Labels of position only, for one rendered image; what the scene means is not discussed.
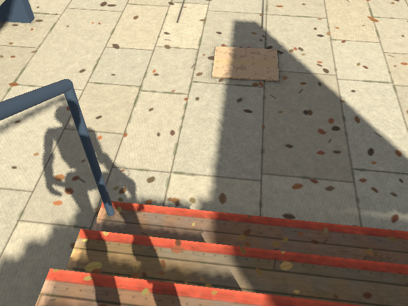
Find stairs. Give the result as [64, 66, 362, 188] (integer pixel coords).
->
[35, 201, 408, 306]

